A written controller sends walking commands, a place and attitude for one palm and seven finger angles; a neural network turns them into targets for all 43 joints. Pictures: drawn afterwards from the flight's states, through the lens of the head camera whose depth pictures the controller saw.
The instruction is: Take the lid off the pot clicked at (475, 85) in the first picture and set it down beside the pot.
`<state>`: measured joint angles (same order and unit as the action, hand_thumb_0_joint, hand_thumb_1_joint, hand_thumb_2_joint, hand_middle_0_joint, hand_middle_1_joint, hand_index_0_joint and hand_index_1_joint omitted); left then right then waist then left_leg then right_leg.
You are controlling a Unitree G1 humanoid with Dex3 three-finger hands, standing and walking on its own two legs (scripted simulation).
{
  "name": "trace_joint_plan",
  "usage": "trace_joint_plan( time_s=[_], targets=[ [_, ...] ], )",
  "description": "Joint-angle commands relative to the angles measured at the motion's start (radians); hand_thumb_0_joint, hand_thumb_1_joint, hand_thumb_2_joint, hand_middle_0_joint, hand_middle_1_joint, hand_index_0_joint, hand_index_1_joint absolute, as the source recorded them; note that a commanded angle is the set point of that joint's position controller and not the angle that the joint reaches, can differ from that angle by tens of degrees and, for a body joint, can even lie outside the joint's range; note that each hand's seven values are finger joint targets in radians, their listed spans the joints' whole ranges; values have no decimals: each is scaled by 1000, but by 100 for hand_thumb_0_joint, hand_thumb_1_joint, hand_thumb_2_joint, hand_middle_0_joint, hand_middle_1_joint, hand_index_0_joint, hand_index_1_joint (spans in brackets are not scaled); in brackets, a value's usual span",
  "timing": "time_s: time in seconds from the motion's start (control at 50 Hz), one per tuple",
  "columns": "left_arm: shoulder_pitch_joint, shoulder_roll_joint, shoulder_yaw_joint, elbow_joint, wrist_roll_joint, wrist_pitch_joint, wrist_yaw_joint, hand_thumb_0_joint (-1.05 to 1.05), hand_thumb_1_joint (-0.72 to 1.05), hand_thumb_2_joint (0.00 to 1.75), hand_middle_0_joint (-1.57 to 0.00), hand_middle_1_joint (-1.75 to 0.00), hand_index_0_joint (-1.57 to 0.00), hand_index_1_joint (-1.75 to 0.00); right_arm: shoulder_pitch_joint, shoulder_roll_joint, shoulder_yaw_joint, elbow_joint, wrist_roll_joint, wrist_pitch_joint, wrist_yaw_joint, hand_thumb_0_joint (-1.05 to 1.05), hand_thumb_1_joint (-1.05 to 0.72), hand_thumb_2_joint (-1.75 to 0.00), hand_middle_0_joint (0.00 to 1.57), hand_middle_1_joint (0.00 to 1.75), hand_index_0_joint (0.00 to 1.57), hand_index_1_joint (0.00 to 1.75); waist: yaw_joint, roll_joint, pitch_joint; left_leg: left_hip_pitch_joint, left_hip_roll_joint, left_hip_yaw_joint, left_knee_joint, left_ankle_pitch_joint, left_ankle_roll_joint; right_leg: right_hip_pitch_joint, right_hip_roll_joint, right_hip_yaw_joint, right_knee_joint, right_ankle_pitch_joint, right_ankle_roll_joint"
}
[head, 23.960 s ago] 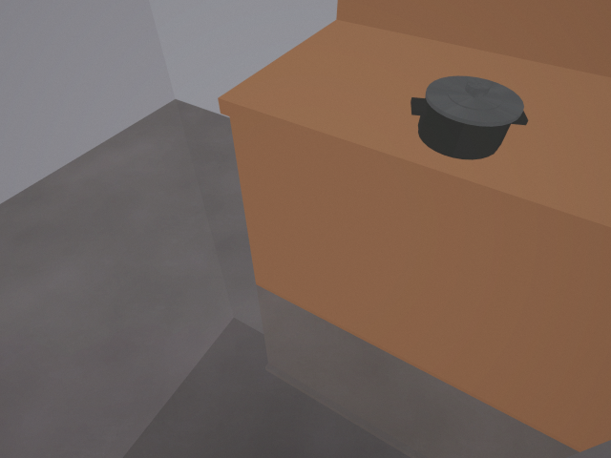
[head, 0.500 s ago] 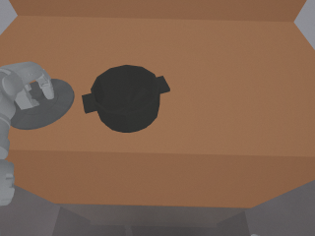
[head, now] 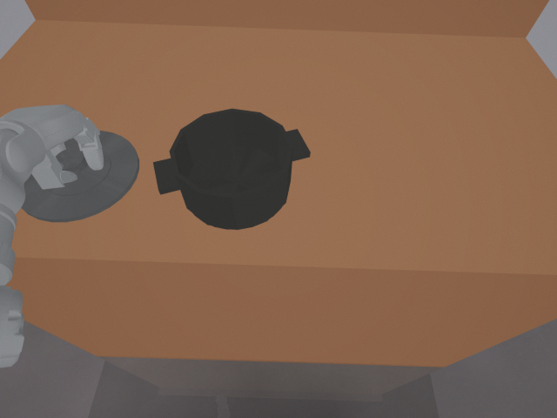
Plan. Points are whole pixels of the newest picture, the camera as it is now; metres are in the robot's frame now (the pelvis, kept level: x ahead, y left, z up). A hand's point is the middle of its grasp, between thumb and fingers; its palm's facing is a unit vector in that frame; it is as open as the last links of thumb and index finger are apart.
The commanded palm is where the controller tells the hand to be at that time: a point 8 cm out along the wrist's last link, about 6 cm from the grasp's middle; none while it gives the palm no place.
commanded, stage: open the fingers wide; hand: left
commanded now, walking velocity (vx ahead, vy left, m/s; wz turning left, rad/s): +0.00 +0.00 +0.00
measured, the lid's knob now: (71, 161) +0.47 +0.30 +0.09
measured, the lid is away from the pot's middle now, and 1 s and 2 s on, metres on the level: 0.24 0.24 0.24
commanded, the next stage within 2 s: raise the empty hand in 0.76 s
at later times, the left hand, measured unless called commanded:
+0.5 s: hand (62, 165) +0.44 +0.29 +0.11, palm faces -0.38 -0.04 -0.92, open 9.8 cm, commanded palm +0.43 +0.29 +0.17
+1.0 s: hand (69, 164) +0.43 +0.28 +0.12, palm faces -0.36 -0.03 -0.93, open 11.0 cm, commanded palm +0.43 +0.29 +0.19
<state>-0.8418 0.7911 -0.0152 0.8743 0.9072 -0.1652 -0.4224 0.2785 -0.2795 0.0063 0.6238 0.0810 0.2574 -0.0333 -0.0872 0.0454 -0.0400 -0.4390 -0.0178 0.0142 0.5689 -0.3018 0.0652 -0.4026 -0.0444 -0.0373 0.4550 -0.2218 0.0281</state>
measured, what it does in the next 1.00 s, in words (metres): stands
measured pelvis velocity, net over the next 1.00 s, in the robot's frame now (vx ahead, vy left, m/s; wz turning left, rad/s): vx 0.00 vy -0.01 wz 0.01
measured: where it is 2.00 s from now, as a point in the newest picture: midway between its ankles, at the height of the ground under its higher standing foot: outside the picture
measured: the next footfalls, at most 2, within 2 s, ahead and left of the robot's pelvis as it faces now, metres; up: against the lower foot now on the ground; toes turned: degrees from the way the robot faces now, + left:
none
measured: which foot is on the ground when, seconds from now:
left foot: down 0.00-1.00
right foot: down 0.00-1.00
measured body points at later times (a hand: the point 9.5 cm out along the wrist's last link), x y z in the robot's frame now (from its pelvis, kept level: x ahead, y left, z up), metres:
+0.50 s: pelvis +0.00 +0.00 +0.00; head +0.07 +0.00 +0.45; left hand +0.45 +0.29 +0.17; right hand +0.08 -0.27 -0.12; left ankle -0.02 +0.08 -0.73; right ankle -0.01 -0.16 -0.73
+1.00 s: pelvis +0.00 -0.01 +0.00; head +0.07 -0.01 +0.45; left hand +0.45 +0.28 +0.17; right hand +0.09 -0.28 -0.12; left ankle -0.02 +0.08 -0.73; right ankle -0.01 -0.16 -0.73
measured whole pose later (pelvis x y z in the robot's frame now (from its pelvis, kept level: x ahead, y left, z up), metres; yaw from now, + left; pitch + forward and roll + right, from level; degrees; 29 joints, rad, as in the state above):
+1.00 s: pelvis +0.00 -0.01 +0.00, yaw +1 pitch +9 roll -2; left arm -0.77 0.76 -0.02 0.76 0.90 -0.13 -0.41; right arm 0.25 -0.29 0.01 0.61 0.08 0.23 -0.03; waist -0.08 0.05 -0.02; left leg -0.38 -0.02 0.00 0.51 -0.28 0.06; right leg -0.35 -0.04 -0.04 0.41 -0.21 0.03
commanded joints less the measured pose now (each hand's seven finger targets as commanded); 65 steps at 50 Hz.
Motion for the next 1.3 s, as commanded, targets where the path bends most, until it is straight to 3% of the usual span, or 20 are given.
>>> trace_joint_plan(
  time_s=[0.0,0.04,0.08,0.12,0.18,0.38,0.44,0.5,0.52,0.58,0.64,0.7,0.76,0.82,0.88,0.94,1.0,1.08,1.16,1.28],
  targets=[
    [-369,252,78,-170,-14,4,39,0,29,97,-70,-81,-74,-84,22,-159,-59,-100,-9,-26,-12,0,-90,-90,20,30,20,30,-15,66,-350,302,-4,-60,-44,476,15,50,93,-41,-22,196,-72],
    [-391,302,114,-183,-22,5,41,0,26,96,-68,-80,-72,-82,26,-167,-57,-102,-11,-25,-10,0,-90,-90,20,30,20,30,-6,45,-361,282,-7,-59,-58,455,19,89,92,-38,-26,205,-73],
    [-406,234,54,-179,-24,13,34,0,22,95,-65,-78,-69,-80,21,-162,-59,-97,-8,-28,-13,0,-90,-90,20,30,20,30,-19,41,-342,281,-8,-53,-61,422,20,74,91,-40,-32,198,-70],
    [-388,305,109,-202,-24,8,44,0,18,94,-63,-77,-67,-79,23,-175,-60,-100,-9,-30,-12,0,-90,-90,20,30,20,30,-5,46,-365,291,-8,-56,-58,460,18,98,85,-34,-27,220,-76],
    [-349,246,75,-165,-22,15,39,0,12,93,-60,-75,-63,-76,17,-162,-57,-101,-9,-32,-10,0,-90,-90,20,30,20,30,-10,46,-330,286,-6,-54,-58,462,15,72,92,-40,-30,206,-71],
    [-358,270,94,-190,-23,20,41,0,-7,89,-49,-67,-50,-67,12,-164,-55,-104,-10,-37,-7,0,-90,-90,20,30,20,30,-5,40,-350,285,-9,-55,-57,488,15,100,90,-35,-29,240,-71],
    [-383,272,97,-323,-25,15,46,0,-12,88,-46,-64,-46,-64,7,-159,-62,-117,-17,-39,0,0,-90,-90,20,30,20,30,0,105,-437,381,-4,-77,-47,630,10,102,95,-33,-25,268,-71],
    [-319,266,106,-210,-34,27,41,0,-13,88,-47,-63,-47,-63,5,-165,-55,-104,-10,-37,-1,0,-90,-90,20,30,20,30,-2,25,-336,292,-4,-60,-58,503,12,94,90,-38,-35,234,-68],
    [-342,302,125,-233,-36,23,47,0,-13,88,-47,-63,-47,-63,4,-176,-59,-102,-11,-36,-1,0,-90,-90,20,30,20,30,4,30,-342,288,-6,-54,-59,505,14,114,83,-33,-34,252,-74],
    [-374,262,95,-327,-22,24,53,0,-13,89,-47,-63,-47,-63,-6,-157,-58,-114,-13,-43,-1,0,-90,-90,20,30,20,30,-1,111,-405,374,-2,-74,-52,613,8,94,91,-35,-28,263,-71],
    [-288,305,152,-324,-37,23,56,0,-13,89,-47,-62,-47,-62,-3,-161,-56,-117,-17,-48,8,0,-90,-90,20,30,20,30,17,84,-418,367,-1,-76,-51,656,9,130,92,-31,-31,285,-68],
    [-295,252,106,-272,-40,41,49,0,-13,90,-48,-61,-48,-61,-12,-162,-55,-109,-11,-45,7,0,-90,-90,20,30,20,30,5,27,-335,303,-3,-60,-64,529,12,115,90,-37,-41,253,-67],
    [-414,266,91,-335,-23,36,55,0,-14,90,-48,-60,-48,-60,-13,-161,-58,-111,-13,-44,-3,0,-90,-90,20,30,20,30,-5,59,-389,336,-11,-62,-68,511,16,124,89,-33,-40,253,-71],
    [-345,302,127,-255,-26,33,66,0,-14,90,-48,-60,-48,-60,5,-169,-57,-99,-12,-53,-9,0,-90,-90,20,30,20,30,0,62,-369,329,-12,-58,-61,526,12,123,87,-33,-38,258,-75],
    [-403,266,88,-283,-25,36,56,0,-14,90,-48,-60,-48,-60,-12,-161,-53,-104,-10,-50,-11,0,-90,-90,20,30,20,30,-3,49,-374,309,-15,-48,-77,455,17,142,85,-29,-45,250,-70],
    [-420,346,152,-343,-20,31,65,0,-14,90,-48,-60,-48,-60,-7,-160,-54,-108,-16,-57,-14,0,-90,-90,20,30,20,30,4,95,-440,361,-18,-57,-68,573,18,177,90,-26,-40,306,-73],
    [-366,308,126,-231,-26,49,48,0,-14,90,-48,-60,-48,-60,-10,-163,-49,-98,-8,-57,-16,0,-90,-90,20,30,20,30,2,46,-339,293,-17,-45,-81,501,16,165,87,-36,-48,286,-71],
    [-384,312,119,-315,-24,57,32,0,-14,90,-48,-60,-48,-60,-31,-161,-53,-118,-10,-59,-10,0,-90,-90,20,30,20,30,7,67,-396,318,-21,-40,-79,530,22,210,82,-25,-48,324,-68],
    [-382,383,166,-264,-32,69,11,0,-14,90,-48,-60,-48,-60,-20,-175,-52,-111,-6,-52,-11,0,-90,-90,20,30,20,30,9,5,-370,263,-25,-27,-89,465,26,244,80,-28,-54,337,-64],
    [-452,382,149,-308,-26,72,-8,0,-14,90,-48,-60,-48,-60,-26,-170,-52,-111,-6,-54,-15,0,-90,-90,20,30,20,30,-2,68,-387,310,-26,-39,-89,506,26,222,82,-29,-61,326,-64]
  ],
)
